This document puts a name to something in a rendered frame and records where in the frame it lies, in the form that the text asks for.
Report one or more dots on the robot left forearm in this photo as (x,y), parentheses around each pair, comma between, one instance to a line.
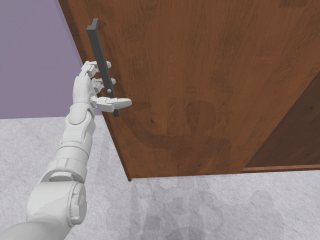
(73,151)

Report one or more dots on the wardrobe door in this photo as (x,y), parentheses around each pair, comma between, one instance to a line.
(296,139)
(209,80)

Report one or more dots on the handle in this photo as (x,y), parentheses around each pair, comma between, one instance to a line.
(95,41)

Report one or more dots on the left robot hand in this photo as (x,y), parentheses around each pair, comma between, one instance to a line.
(84,90)

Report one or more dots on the robot left upper arm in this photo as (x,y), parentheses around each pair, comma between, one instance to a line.
(55,207)

